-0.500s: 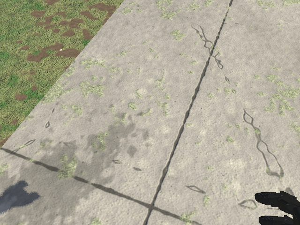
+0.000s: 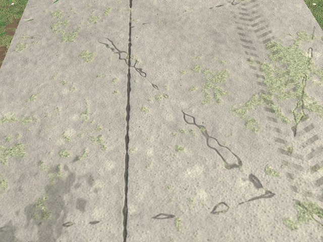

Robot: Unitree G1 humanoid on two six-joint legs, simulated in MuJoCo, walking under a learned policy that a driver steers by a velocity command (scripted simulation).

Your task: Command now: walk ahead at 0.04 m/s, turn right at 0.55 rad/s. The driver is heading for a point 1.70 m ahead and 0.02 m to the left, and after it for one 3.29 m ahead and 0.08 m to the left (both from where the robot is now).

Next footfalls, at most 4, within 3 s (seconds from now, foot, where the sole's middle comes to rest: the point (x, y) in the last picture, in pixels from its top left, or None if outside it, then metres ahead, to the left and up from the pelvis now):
0.40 left None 0.09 0.14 -0.77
1.04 left None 0.05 0.17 -0.77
1.66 right None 0.13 -0.08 -0.77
2.12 left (164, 225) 0.52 0.06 -0.77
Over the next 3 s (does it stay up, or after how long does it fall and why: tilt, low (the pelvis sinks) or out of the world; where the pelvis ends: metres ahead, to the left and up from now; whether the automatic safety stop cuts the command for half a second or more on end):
stays up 0.80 -0.04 0.01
